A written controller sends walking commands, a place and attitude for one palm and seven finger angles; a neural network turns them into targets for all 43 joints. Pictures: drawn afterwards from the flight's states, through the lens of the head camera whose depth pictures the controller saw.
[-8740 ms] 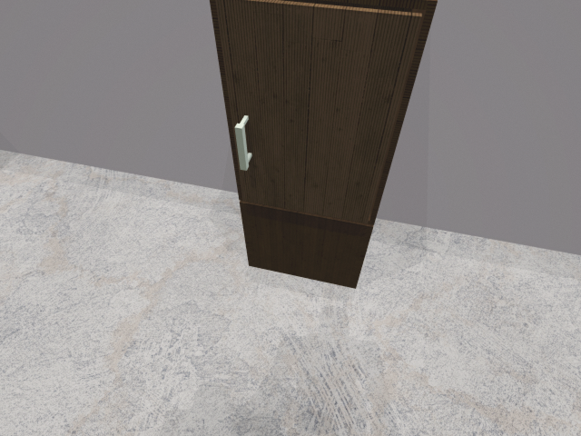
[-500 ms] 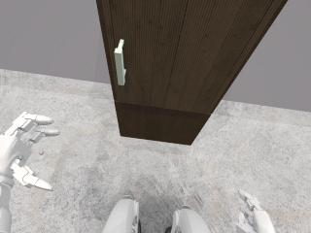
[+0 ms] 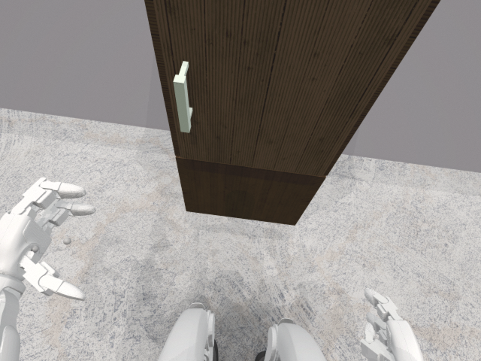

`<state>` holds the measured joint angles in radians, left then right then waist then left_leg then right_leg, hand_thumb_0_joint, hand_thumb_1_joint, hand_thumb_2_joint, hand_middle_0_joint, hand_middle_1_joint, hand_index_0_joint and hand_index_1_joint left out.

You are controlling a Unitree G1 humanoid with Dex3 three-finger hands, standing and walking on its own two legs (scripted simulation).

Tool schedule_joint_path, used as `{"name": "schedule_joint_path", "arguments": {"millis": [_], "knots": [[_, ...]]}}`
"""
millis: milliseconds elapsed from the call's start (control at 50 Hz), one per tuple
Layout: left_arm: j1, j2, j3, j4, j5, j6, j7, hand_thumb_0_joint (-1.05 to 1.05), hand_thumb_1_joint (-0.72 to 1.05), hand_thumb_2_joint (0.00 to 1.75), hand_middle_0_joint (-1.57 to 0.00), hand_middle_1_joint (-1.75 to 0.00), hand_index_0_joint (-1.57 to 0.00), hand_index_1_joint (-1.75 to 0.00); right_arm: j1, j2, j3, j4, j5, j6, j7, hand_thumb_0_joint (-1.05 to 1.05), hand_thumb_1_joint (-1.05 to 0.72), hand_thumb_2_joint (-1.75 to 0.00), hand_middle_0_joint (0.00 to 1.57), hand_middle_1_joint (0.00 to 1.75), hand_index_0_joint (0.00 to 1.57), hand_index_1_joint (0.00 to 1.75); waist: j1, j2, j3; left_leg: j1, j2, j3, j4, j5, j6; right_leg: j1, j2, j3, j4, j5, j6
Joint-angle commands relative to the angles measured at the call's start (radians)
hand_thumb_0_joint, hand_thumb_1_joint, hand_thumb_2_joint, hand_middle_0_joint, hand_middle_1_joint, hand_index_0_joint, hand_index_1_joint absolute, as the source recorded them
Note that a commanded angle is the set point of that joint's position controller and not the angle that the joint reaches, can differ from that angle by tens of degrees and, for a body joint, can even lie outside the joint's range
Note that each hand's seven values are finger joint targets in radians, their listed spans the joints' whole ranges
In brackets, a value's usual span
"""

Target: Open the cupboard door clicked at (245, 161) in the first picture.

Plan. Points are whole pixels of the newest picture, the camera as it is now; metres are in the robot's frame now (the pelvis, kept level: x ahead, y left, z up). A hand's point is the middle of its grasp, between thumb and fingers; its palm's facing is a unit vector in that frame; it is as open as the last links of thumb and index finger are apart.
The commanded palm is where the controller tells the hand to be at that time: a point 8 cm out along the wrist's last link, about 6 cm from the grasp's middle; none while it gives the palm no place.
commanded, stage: move the hooked fingers beside the handle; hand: left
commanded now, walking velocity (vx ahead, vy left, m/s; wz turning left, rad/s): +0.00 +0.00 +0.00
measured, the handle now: (185, 99) +0.59 +0.15 +0.02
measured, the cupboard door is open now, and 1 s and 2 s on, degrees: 0 0 0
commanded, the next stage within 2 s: none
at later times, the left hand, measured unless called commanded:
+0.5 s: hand (97, 188) +0.37 +0.26 +0.02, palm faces -0.05 -1.00 -0.05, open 14.0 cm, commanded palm +0.35 +0.30 +0.03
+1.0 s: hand (126, 150) +0.45 +0.24 +0.01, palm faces -0.05 -1.00 -0.03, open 14.0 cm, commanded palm +0.44 +0.28 +0.02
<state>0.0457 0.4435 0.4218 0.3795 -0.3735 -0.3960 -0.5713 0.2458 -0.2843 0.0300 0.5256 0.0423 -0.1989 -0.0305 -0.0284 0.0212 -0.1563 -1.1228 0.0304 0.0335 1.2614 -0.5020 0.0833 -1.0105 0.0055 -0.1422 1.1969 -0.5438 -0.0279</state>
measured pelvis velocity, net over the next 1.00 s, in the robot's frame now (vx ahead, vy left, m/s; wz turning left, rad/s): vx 0.00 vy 0.00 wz -0.03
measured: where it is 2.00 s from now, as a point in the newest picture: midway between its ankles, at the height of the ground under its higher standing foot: outside the picture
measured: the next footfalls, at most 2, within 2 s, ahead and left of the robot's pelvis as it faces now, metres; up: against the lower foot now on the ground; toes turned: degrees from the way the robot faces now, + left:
none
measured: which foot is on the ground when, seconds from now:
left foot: down 0.00-1.00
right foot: down 0.00-1.00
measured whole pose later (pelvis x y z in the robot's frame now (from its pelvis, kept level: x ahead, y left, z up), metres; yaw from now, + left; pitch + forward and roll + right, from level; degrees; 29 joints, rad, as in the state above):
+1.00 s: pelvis +0.00 +0.00 -0.02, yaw -2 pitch +26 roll -5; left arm -0.63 0.54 0.44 0.96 -0.19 -0.43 -0.46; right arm 0.29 -0.29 0.04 0.61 0.02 -0.03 -0.02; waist -0.12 0.02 -0.15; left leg -1.26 0.05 0.04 1.33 -0.53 0.08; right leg -1.16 0.02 -0.13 1.26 -0.56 -0.03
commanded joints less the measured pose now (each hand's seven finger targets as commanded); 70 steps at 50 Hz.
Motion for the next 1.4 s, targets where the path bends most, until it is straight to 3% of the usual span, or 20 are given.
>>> {"name": "schedule_joint_path", "arguments": {"millis": [0, 40, 160, 280, 440, 540, 580, 700, 740, 760, 780, 820, 900, 1080, 1160, 1200, 1240, 1280, 1320, 1380], "knots": [[-0.171, 0.221, 0.077, -0.172, -0.035, -0.063, -0.002, 0.0, -0.5, 0.3, -0.3, -1.2, -0.3, -1.2, 0.021, -0.183, -0.08, -0.117, 0.005, -0.044, -0.022, 0.0, -0.9, -0.9, 0.2, 0.3, 0.2, 0.3, -0.01, 0.095, -0.3, 0.38, 0.001, -0.16, -0.205, 0.181, -0.065, 0.003, 0.032, 0.077, -0.139, 0.115, -0.005], [-0.26, 0.223, 0.064, -0.155, -0.027, -0.069, 0.001, 0.0, -0.5, 0.3, -0.3, -1.2, -0.3, -1.2, 0.026, -0.185, -0.077, -0.101, 0.002, -0.045, -0.03, 0.0, -0.9, -0.9, 0.2, 0.3, 0.2, 0.3, -0.023, 0.107, -0.281, 0.353, -0.001, -0.158, -0.188, 0.156, -0.061, -0.019, 0.031, 0.08, -0.13, 0.102, -0.009], [-0.384, 0.258, 0.05, -0.089, 0.007, -0.05, 0.0, 0.0, -0.5, 0.3, -0.3, -1.2, -0.3, -1.2, 0.037, -0.194, -0.072, -0.087, 0.003, -0.031, -0.038, 0.0, -0.9, -0.9, 0.2, 0.3, 0.2, 0.3, -0.017, 0.136, -0.34, 0.38, 0.001, -0.151, -0.175, 0.186, -0.061, -0.027, 0.026, 0.087, -0.123, 0.113, -0.012], [-0.407, 0.318, 0.113, -0.016, 0.016, -0.025, 0.027, 0.0, -0.5, 0.3, -0.3, -1.2, -0.3, -1.2, 0.041, -0.186, -0.068, -0.087, 0.002, 0.001, -0.031, 0.0, -0.9, -0.9, 0.2, 0.3, 0.2, 0.3, 0.005, 0.104, -0.389, 0.34, 0.0, -0.122, -0.152, 0.263, -0.052, 0.06, 0.026, 0.103, -0.129, 0.169, -0.009], [-0.561, 0.302, 0.072, 0.08, 0.042, -0.043, 0.03, 0.0, -0.5, 0.3, -0.3, -1.2, -0.3, -1.2, 0.077, -0.189, -0.072, -0.058, 0.0, 0.026, -0.022, 0.0, -0.9, -0.9, 0.2, 0.3, 0.2, 0.3, -0.033, 0.114, -0.392, 0.332, 0.005, -0.114, -0.125, 0.297, -0.046, 0.032, 0.03, 0.109, -0.12, 0.205, -0.006], [-0.617, 0.35, 0.106, 0.138, 0.054, -0.056, 0.03, 0.0, -0.5, 0.3, -0.3, -1.2, -0.3, -1.2, 0.102, -0.197, -0.075, -0.037, -0.002, 0.046, -0.019, 0.0, -0.9, -0.9, 0.2, 0.3, 0.2, 0.3, -0.035, 0.101, -0.418, 0.328, 0.007, -0.114, -0.113, 0.324, -0.044, 0.037, 0.031, 0.112, -0.111, 0.231, -0.005], [-0.667, 0.34, 0.091, 0.145, 0.064, -0.064, 0.036, 0.0, -0.5, 0.3, -0.3, -1.2, -0.3, -1.2, 0.107, -0.196, -0.077, -0.025, -0.005, 0.053, -0.017, 0.0, -0.9, -0.9, 0.2, 0.3, 0.2, 0.3, -0.037, 0.136, -0.429, 0.364, 0.01, -0.123, -0.12, 0.329, -0.051, 0.007, 0.029, 0.106, -0.108, 0.223, -0.005], [-0.799, 0.353, 0.081, 0.24, 0.103, -0.078, 0.066, 0.0, -0.5, 0.3, -0.3, -1.2, -0.3, -1.2, 0.13, -0.201, -0.076, -0.005, -0.011, 0.08, -0.016, 0.0, -0.9, -0.9, 0.2, 0.3, 0.2, 0.3, -0.058, 0.117, -0.42, 0.359, 0.013, -0.135, -0.117, 0.3, -0.051, -0.038, 0.032, 0.1, -0.101, 0.191, -0.005], [-0.846, 0.334, 0.058, 0.247, 0.112, -0.088, 0.073, 0.0, -0.5, 0.3, -0.3, -1.2, -0.3, -1.2, 0.139, -0.198, -0.077, 0.0, -0.012, 0.087, -0.015, 0.0, -0.9, -0.9, 0.2, 0.3, 0.2, 0.3, -0.065, 0.148, -0.44, 0.399, 0.015, -0.143, -0.115, 0.33, -0.052, -0.066, 0.032, 0.095, -0.094, 0.2, -0.008], [-0.851, 0.367, 0.086, 0.268, 0.123, -0.092, 0.08, 0.0, -0.5, 0.3, -0.3, -1.2, -0.3, -1.2, 0.149, -0.206, -0.077, 0.007, -0.015, 0.095, -0.015, 0.0, -0.9, -0.9, 0.2, 0.3, 0.2, 0.3, -0.058, 0.144, -0.459, 0.424, 0.02, -0.154, -0.118, 0.349, -0.058, -0.074, 0.033, 0.09, -0.09, 0.205, -0.009], [-0.872, 0.349, 0.063, 0.26, 0.126, -0.095, 0.082, 0.0, -0.5, 0.3, -0.3, -1.2, -0.3, -1.2, 0.146, -0.202, -0.076, 0.006, -0.017, 0.1, -0.013, 0.0, -0.9, -0.9, 0.2, 0.3, 0.2, 0.3, -0.058, 0.177, -0.471, 0.448, 0.019, -0.16, -0.12, 0.368, -0.063, -0.087, 0.03, 0.088, -0.085, 0.208, -0.009], [-0.898, 0.324, 0.04, 0.299, 0.133, -0.088, 0.089, 0.0, -0.5, 0.3, -0.3, -1.2, -0.3, -1.2, 0.153, -0.202, -0.077, 0.012, -0.017, 0.114, -0.01, 0.0, -0.9, -0.9, 0.2, 0.3, 0.2, 0.3, -0.075, 0.141, -0.464, 0.443, 0.021, -0.165, -0.119, 0.347, -0.06, -0.098, 0.031, 0.087, -0.091, 0.202, -0.006], [-0.963, 0.39, 0.088, 0.393, 0.155, -0.092, 0.11, 0.0, -0.5, 0.3, -0.3, -1.2, -0.3, -1.2, 0.167, -0.206, -0.069, 0.016, -0.022, 0.14, -0.01, 0.0, -0.9, -0.9, 0.2, 0.3, 0.2, 0.3, -0.074, 0.126, -0.453, 0.383, 0.018, -0.155, -0.102, 0.335, -0.055, -0.086, 0.033, 0.089, -0.079, 0.202, -0.006], [-1.083, 0.42, 0.084, 0.452, 0.179, -0.122, 0.112, 0.0, -0.5, 0.3, -0.3, -1.2, -0.3, -1.2, 0.19, -0.207, -0.062, 0.027, -0.032, 0.188, -0.004, 0.0, -0.9, -0.9, 0.2, 0.3, 0.2, 0.3, -0.093, 0.185, -0.506, 0.414, 0.023, -0.165, -0.078, 0.38, -0.057, -0.12, 0.037, 0.089, -0.062, 0.22, -0.007], [-1.146, 0.407, 0.066, 0.473, 0.186, -0.114, 0.117, 0.0, -0.5, 0.3, -0.3, -1.2, -0.3, -1.2, 0.208, -0.209, -0.062, 0.039, -0.034, 0.205, -0.001, 0.0, -0.9, -0.9, 0.2, 0.3, 0.2, 0.3, -0.118, 0.173, -0.514, 0.424, 0.029, -0.177, -0.066, 0.398, -0.055, -0.151, 0.039, 0.086, -0.059, 0.229, -0.003], [-1.181, 0.419, 0.063, 0.532, 0.196, -0.102, 0.124, 0.0, -0.5, 0.3, -0.3, -1.2, -0.3, -1.2, 0.214, -0.213, -0.057, 0.045, -0.034, 0.214, -0.003, 0.0, -0.9, -0.9, 0.2, 0.3, 0.2, 0.3, -0.134, 0.143, -0.464, 0.367, 0.028, -0.178, -0.065, 0.325, -0.052, -0.166, 0.04, 0.084, -0.06, 0.192, -0.002], [-1.267, 0.421, 0.047, 0.527, 0.206, -0.108, 0.138, 0.0, -0.5, 0.3, -0.3, -1.2, -0.3, -1.2, 0.218, -0.214, -0.051, 0.05, -0.039, 0.215, -0.005, 0.0, -0.9, -0.9, 0.2, 0.3, 0.2, 0.3, -0.153, 0.18, -0.453, 0.365, 0.027, -0.188, -0.061, 0.297, -0.051, -0.206, 0.04, 0.082, -0.05, 0.173, -0.006], [-1.292, 0.453, 0.066, 0.5, 0.22, -0.122, 0.155, 0.0, -0.5, 0.3, -0.3, -1.2, -0.3, -1.2, 0.231, -0.22, -0.054, 0.05, -0.047, 0.219, -0.005, 0.0, -0.9, -0.9, 0.2, 0.3, 0.2, 0.3, -0.142, 0.222, -0.53, 0.429, 0.032, -0.204, -0.057, 0.348, -0.06, -0.218, 0.039, 0.08, -0.037, 0.188, -0.009], [-1.322, 0.426, 0.04, 0.519, 0.23, -0.122, 0.163, 0.0, -0.5, 0.3, -0.3, -1.2, -0.3, -1.2, 0.237, -0.217, -0.053, 0.06, -0.051, 0.226, -0.001, 0.0, -0.9, -0.9, 0.2, 0.3, 0.2, 0.3, -0.158, 0.238, -0.527, 0.453, 0.038, -0.219, -0.057, 0.35, -0.067, -0.254, 0.039, 0.073, -0.033, 0.186, -0.009], [-1.35, 0.45, 0.052, 0.586, 0.241, -0.103, 0.178, 0.0, -0.5, 0.3, -0.3, -1.2, -0.3, -1.2, 0.251, -0.224, -0.047, 0.059, -0.053, 0.237, 0.003, 0.0, -0.9, -0.9, 0.2, 0.3, 0.2, 0.3, -0.174, 0.21, -0.496, 0.401, 0.037, -0.216, -0.046, 0.324, -0.06, -0.259, 0.04, 0.073, -0.032, 0.179, -0.005]]}}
